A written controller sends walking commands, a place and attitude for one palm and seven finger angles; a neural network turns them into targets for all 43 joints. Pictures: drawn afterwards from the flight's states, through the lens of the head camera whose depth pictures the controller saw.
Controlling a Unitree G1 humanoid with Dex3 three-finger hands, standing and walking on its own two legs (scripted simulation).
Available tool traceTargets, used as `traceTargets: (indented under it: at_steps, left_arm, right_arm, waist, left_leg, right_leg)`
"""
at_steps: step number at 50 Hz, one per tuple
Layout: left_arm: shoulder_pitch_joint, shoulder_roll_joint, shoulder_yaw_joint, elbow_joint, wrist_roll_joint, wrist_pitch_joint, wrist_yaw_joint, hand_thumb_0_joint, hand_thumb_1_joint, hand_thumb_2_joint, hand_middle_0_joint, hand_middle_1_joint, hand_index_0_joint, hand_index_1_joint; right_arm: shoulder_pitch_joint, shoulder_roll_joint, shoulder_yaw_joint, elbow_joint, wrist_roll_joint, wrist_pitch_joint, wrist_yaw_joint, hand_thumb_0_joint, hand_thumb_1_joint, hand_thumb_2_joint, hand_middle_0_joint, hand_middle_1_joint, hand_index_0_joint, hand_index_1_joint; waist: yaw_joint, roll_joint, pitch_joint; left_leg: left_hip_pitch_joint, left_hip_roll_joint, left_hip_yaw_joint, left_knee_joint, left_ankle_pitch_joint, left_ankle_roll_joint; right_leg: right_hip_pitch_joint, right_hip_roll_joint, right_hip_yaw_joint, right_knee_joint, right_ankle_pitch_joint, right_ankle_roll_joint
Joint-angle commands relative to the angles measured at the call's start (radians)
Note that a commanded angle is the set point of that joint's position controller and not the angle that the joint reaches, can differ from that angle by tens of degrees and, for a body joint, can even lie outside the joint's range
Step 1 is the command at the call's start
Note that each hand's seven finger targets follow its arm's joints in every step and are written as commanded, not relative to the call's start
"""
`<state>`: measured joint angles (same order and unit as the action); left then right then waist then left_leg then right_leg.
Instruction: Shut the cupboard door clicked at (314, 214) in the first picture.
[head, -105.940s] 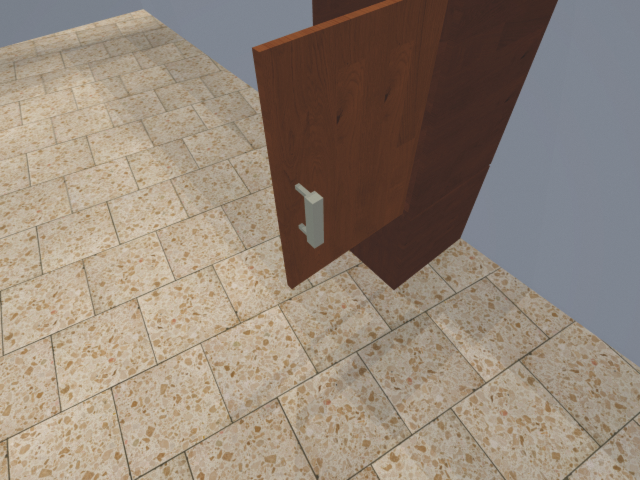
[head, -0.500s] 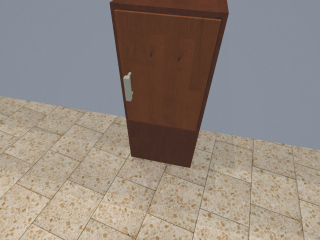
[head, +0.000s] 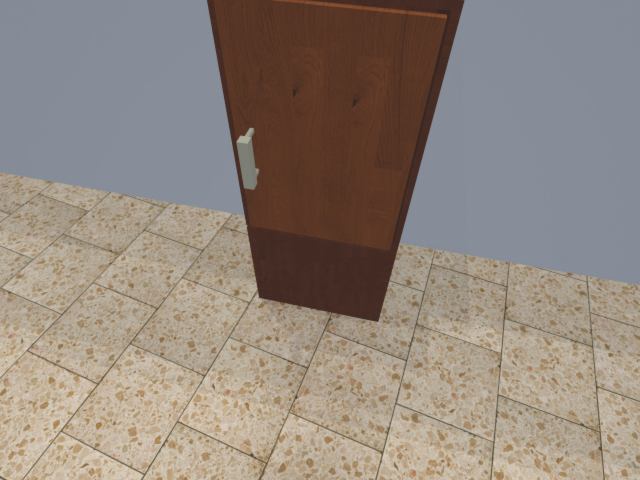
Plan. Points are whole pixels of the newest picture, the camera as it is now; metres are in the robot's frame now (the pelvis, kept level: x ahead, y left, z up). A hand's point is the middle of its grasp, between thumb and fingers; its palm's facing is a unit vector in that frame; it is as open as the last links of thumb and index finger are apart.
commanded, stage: look to check the result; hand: left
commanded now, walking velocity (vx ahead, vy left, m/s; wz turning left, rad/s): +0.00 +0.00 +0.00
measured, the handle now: (250, 158) +0.79 +0.20 -0.08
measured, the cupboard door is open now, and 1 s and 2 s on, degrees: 0 0 0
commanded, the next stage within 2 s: stand and wait in 0.28 s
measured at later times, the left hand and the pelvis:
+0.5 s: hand out of the picture -0.03 +0.13 -0.18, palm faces +0.05 -0.99 -0.15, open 7.4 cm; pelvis +0.02 -0.01 +0.00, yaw -1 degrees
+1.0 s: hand out of the picture -0.04 +0.15 -0.17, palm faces +0.03 -0.98 -0.17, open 7.4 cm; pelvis +0.02 -0.01 +0.00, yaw -1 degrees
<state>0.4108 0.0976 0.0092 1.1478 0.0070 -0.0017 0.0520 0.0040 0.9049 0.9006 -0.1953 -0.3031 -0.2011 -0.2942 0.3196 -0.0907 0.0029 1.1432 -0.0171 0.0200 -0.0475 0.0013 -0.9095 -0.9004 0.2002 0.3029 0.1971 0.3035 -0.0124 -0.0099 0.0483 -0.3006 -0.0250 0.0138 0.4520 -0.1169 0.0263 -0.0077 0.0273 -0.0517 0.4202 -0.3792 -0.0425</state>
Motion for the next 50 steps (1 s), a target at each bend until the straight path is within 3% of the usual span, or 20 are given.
traceTargets:
  at_steps: [1,13,20,29,41,50]
  left_arm:
    - [0.134,0.060,0.010,0.011,0.002,-0.001,0.004,0.000,0.900,0.900,-0.200,-0.300,-0.200,-0.300]
    - [0.140,0.078,0.010,0.011,0.005,-0.005,0.010,0.000,0.900,0.900,-0.200,-0.300,-0.200,-0.300]
    - [0.132,0.076,0.011,0.008,0.004,0.000,0.010,0.000,0.900,0.900,-0.200,-0.300,-0.200,-0.300]
    - [0.126,0.085,0.016,-0.002,0.003,0.002,0.011,0.000,0.900,0.900,-0.200,-0.300,-0.200,-0.300]
    - [0.113,0.082,0.011,-0.002,0.002,0.004,0.004,0.000,0.900,0.900,-0.200,-0.300,-0.200,-0.300]
    - [0.123,0.079,0.010,0.004,0.002,0.002,0.002,0.000,0.900,0.900,-0.200,-0.300,-0.200,-0.300]
  right_arm:
    - [0.071,-0.090,-0.019,-0.017,0.003,-0.010,-0.004,0.000,-0.900,-0.900,0.200,0.300,0.200,0.300]
    - [0.028,-0.111,-0.013,-0.021,0.007,-0.016,-0.007,0.000,-0.900,-0.900,0.200,0.300,0.200,0.300]
    - [0.022,-0.106,-0.010,-0.019,0.005,-0.014,-0.009,0.000,-0.900,-0.900,0.200,0.300,0.200,0.300]
    - [0.025,-0.113,-0.009,-0.020,0.006,-0.016,-0.012,0.000,-0.900,-0.900,0.200,0.300,0.200,0.300]
    - [0.035,-0.118,-0.009,-0.016,0.004,-0.014,-0.009,0.000,-0.900,-0.900,0.200,0.300,0.200,0.300]
    - [0.032,-0.118,-0.010,-0.012,0.004,-0.016,-0.006,0.000,-0.900,-0.900,0.200,0.300,0.200,0.300]
  waist:
    - [0.004,-0.001,0.089]
    - [0.011,-0.029,0.057]
    - [0.012,-0.010,0.078]
    - [0.015,-0.032,0.066]
    - [0.010,-0.003,0.099]
    - [0.012,-0.009,0.083]
  left_leg:
    - [0.134,0.100,-0.108,-0.049,0.052,0.029]
    - [0.146,0.103,-0.074,0.006,0.167,0.034]
    - [0.133,0.100,-0.064,0.012,0.154,0.029]
    - [0.136,0.100,-0.059,0.030,0.184,0.031]
    - [0.147,0.107,-0.089,-0.028,0.115,0.029]
    - [0.165,0.108,-0.090,-0.042,0.110,0.030]
  right_leg:
    - [-0.215,-0.112,0.094,-0.125,0.144,-0.017]
    - [-0.145,-0.126,0.096,-0.117,0.397,0.012]
    - [-0.136,-0.128,0.094,-0.115,0.412,0.014]
    - [-0.106,-0.127,0.091,-0.105,0.475,0.022]
    - [-0.141,-0.110,0.099,-0.123,0.250,-0.007]
    - [-0.144,-0.112,0.098,-0.129,0.226,-0.007]
